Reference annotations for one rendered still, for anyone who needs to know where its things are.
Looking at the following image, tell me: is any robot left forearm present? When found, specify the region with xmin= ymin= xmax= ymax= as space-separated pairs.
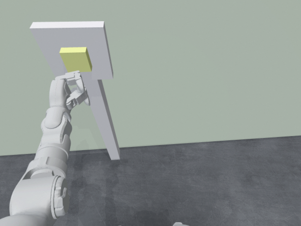
xmin=9 ymin=107 xmax=72 ymax=216

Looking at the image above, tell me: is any button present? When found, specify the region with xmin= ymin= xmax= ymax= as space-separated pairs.
xmin=59 ymin=47 xmax=92 ymax=73

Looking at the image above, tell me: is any left robot hand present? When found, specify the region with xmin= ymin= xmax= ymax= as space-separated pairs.
xmin=49 ymin=71 xmax=90 ymax=113

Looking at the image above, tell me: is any robot left upper arm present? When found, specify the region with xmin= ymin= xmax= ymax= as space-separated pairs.
xmin=0 ymin=175 xmax=70 ymax=226

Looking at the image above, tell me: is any panel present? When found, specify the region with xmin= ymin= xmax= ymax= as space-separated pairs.
xmin=30 ymin=21 xmax=120 ymax=160

